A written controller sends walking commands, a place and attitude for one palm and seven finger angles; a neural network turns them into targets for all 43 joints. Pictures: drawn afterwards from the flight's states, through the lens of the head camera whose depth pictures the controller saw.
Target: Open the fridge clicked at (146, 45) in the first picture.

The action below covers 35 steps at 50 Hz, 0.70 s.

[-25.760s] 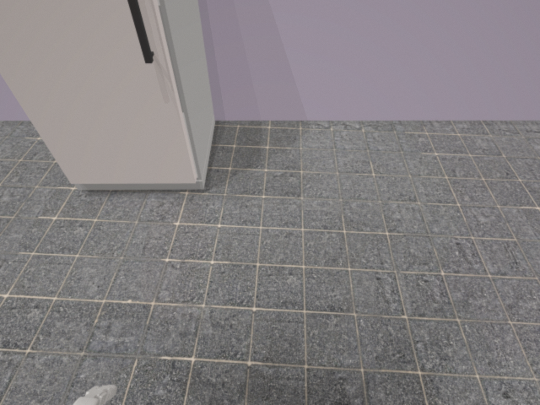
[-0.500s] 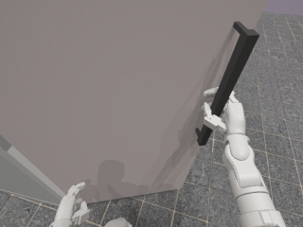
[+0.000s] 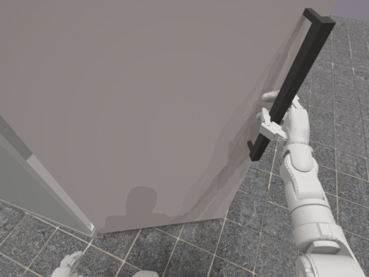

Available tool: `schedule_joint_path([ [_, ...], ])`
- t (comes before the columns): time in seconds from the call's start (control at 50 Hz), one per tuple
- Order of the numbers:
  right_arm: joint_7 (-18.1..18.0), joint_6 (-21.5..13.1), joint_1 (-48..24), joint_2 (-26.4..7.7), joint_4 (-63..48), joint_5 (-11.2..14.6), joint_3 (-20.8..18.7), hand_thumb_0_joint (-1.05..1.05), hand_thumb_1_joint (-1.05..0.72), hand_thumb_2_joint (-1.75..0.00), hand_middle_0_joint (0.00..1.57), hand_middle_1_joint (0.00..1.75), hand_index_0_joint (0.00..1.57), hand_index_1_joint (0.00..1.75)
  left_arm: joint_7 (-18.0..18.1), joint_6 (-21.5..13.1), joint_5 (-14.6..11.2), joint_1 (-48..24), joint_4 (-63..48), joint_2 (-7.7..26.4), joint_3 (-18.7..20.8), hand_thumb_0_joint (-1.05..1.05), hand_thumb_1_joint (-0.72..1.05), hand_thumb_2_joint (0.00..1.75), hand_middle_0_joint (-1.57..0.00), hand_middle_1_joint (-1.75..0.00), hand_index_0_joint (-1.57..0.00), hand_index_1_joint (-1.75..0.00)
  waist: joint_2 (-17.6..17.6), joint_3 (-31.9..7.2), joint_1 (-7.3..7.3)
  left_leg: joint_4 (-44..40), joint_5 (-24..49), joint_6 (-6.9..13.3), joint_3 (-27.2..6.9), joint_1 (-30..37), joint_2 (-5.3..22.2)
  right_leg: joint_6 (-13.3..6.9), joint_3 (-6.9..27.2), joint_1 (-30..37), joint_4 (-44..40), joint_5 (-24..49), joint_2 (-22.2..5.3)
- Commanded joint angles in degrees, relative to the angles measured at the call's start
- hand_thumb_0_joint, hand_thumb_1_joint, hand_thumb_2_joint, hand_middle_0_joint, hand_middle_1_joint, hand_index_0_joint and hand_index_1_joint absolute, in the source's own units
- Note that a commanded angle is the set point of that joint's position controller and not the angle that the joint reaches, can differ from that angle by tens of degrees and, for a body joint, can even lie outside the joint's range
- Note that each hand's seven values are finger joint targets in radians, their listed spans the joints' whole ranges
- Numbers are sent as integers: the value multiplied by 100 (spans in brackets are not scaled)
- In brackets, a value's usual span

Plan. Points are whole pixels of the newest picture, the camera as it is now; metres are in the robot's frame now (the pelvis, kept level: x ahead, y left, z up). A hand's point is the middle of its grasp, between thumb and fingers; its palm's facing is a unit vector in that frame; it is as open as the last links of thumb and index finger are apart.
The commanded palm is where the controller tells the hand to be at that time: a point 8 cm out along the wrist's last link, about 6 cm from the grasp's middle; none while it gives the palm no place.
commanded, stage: stop walking and hold the door back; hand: right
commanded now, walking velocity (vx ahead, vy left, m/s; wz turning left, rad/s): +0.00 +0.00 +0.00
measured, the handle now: (275, 103) +0.46 -0.14 +0.15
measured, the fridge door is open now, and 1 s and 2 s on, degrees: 63 65 65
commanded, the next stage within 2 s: loosen the grip on the handle in 0.54 s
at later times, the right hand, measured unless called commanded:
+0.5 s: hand (269, 134) +0.39 -0.13 +0.12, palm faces +0.02 +0.99 -0.14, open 5.6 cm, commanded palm +0.37 -0.17 +0.12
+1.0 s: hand (272, 134) +0.39 -0.13 +0.12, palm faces +0.06 +0.99 -0.16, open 11.7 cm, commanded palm +0.37 -0.19 +0.13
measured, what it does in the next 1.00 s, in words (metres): stands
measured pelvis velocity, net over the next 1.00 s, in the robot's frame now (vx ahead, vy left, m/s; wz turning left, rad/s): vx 0.00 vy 0.02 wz -0.01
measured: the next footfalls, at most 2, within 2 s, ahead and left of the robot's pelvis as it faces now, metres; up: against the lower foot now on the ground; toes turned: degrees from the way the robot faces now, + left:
none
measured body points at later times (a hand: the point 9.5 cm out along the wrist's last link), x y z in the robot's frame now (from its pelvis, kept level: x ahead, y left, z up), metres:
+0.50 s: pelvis +0.02 -0.01 +0.01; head +0.04 +0.00 +0.46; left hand +0.19 +0.21 -0.09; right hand +0.38 -0.18 +0.13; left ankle +0.04 +0.12 -0.73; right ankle +0.03 -0.11 -0.73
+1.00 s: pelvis +0.00 +0.02 +0.00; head +0.01 +0.02 +0.45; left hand +0.09 +0.29 -0.11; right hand +0.38 -0.19 +0.13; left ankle +0.04 +0.12 -0.73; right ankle +0.03 -0.11 -0.73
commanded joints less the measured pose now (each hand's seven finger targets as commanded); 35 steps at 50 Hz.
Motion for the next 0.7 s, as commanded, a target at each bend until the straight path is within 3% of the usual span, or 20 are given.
schedule_joint_path([
  [0.0, 28, -517, -1601, -623, -2197, -173, 44, 0, -90, -90, 45, 140, 45, 140, -89, -262, 2, -640, -1024, 403, -5, 0, 90, 90, -20, -30, -20, -30, -384, -1949, -259, -759, 1465, 115, -70, 1047, 114, -339, 802, 521, -357, 1872, -1002],
  [0.02, 14, -491, -1342, -709, -2354, -206, 25, 0, -90, -90, 45, 140, 45, 140, -85, -276, 0, -642, -1072, 362, 6, 0, 90, 90, -20, -30, -20, -30, -277, -2043, -192, -800, 2236, 188, -320, 1368, 381, -120, 562, 321, -258, 1730, -762],
  [0.04, -38, -450, -883, -1001, -2255, -193, -271, 0, -90, -90, 45, 140, 45, 140, -79, -248, -7, -553, -1063, 377, 52, 0, 90, 90, -20, -30, -20, -30, 123, -2127, -208, -789, 2484, 267, -604, 1525, 560, 38, 397, 138, -216, 1253, -604],
  [0.06, -53, -405, -712, -1041, -2320, -161, -292, 0, -90, -90, 45, 140, 45, 140, -82, -197, -10, -536, -1079, 361, 57, 0, 90, 90, -20, -30, -20, -30, 581, -2107, -240, -914, 2658, 374, -920, 1539, 789, 126, 329, 32, -61, 895, -459],
  [0.1, -77, -393, -715, -1162, -2481, -156, -409, 0, -90, -90, 45, 140, 45, 140, -62, -144, 17, -601, -1056, 293, 23, 0, 90, 90, -20, -30, -20, -30, 797, -2073, -244, -1057, 3170, 477, -1155, 1501, 996, 172, 318, 29, -10, 357, -288],
  [0.14, -80, -369, -661, -1135, -2478, -156, -374, 0, -90, -90, 45, 140, 45, 140, -35, -103, 31, -629, -1018, 278, -28, 0, 90, 90, -20, -30, -20, -30, 648, -2084, -247, -945, 3234, 384, -923, 1456, 880, 142, 376, 208, -340, 665, -345],
  [0.18, -40, -396, -771, -825, -2558, -155, -74, 0, -90, -90, 45, 140, 45, 140, -13, -97, 55, -766, -1048, 258, -62, 0, 90, 90, -20, -30, -20, -30, 359, -2125, -253, -848, 2633, 170, -566, 949, 518, 38, 448, 782, -548, 1416, -571],
  [0.22, -52, -413, -777, -822, -2629, -149, -38, 0, -90, -90, 45, 140, 45, 140, -1, -88, 47, -788, -1044, 313, -50, 0, 90, 90, -20, -30, -20, -30, 3, -2155, -246, -751, 2265, 82, -305, 737, 291, -74, 614, 1043, -605, 1945, -801],
  [0.26, -9, -411, -774, -451, -2751, -173, 337, 0, -90, -90, 45, 140, 45, 140, -26, -73, 40, -853, -1120, 255, -99, 0, 90, 90, -20, -30, -20, -30, -72, -2164, -261, -712, 2164, 55, -220, 658, 186, -112, 646, 1094, -579, 2169, -892],
  [0.28, -27, -395, -677, -558, -2668, -180, 227, 0, -90, -90, 45, 140, 45, 140, -20, -59, 42, -834, -1108, 288, -80, 0, 90, 90, -20, -30, -20, -30, 10, -2130, -266, -736, 2114, 54, -222, 641, 162, -103, 635, 1032, -575, 2130, -882],
  [0.3, -13, -379, -806, -418, -2653, -180, 390, 0, -90, -90, 45, 140, 45, 140, -23, -49, 39, -850, -1106, 280, -93, 0, 90, 90, -20, -30, -20, -30, 78, -2099, -259, -758, 2084, 56, -231, 639, 168, -85, 614, 993, -588, 2016, -863],
  [0.34, -53, -338, -895, -533, -2484, -174, 308, 0, -90, -90, 45, 140, 45, 140, 8, -25, 37, -834, -1057, 303, -84, 0, 90, 90, -20, -30, -20, -30, -41, -2011, -256, -812, 2080, 67, -292, 590, 197, -77, 579, 932, -617, 1877, -835],
  [0.58, -57, -267, -1411, -86, -2084, -143, 796, 0, -90, -90, 45, 140, 45, 140, 48, 19, 26, -887, -1051, 269, -120, 0, 90, 90, -20, -30, -20, -30, 39, -1931, -249, -1083, 1558, 54, -291, 482, 189, -29, 502, 826, -764, 1215, -737],
  [0.6, -78, -267, -1504, -191, -1962, -146, 699, 0, -90, -90, 45, 140, 45, 140, 63, 18, 33, -850, -1004, 289, -108, 0, 90, 90, -20, -30, -20, -30, 125, -1907, -253, -1141, 1488, 57, -320, 457, 197, -32, 508, 820, -772, 1122, -721],
  [0.62, -507, -546, -4698, -4017, -3529, -533, -2116, 0, -90, -90, 45, 140, 45, 140, 25, -107, -159, -425, -1421, -121, -275, 0, 90, 90, -20, -30, -20, -30, -590, -1345, -278, -976, -314, -63, -223, 386, -15, -37, 468, 748, -1434, 643, -284],
  [0.64, 143, 140, -3084, -1347, -1371, -585, -460, 0, -78, -84, 45, 140, 45, 140, -32, -314, 24, -627, -829, 114, 220, 0, 90, 90, -20, -30, -20, -30, 958, -2766, -342, -1072, 1562, 322, 143, 908, -266, 54, 243, 997, -971, 2043, -100],
  [0.66, 306, 256, -2290, -807, -1604, -25, -188, 0, -66, -78, 45, 140, 45, 140, -171, -432, -152, -146, -1027, 430, 280, 0, 90, 90, -20, -30, -20, -30, 1215, -2936, -166, -837, 2193, 249, 254, 703, -358, 109, 390, 1079, -600, 2686, -169],
  [0.68, 359, 273, -2163, -1365, -1573, 37, -868, 0, -54, -73, 45, 140, 45, 140, -213, -475, -85, -105, -943, 634, 342, 0, 90, 90, -20, -30, -20, -30, 1103, -2957, -219, -891, 2108, 185, 150, 540, -395, 47, 346, 1114, -500, 2376, -172],
])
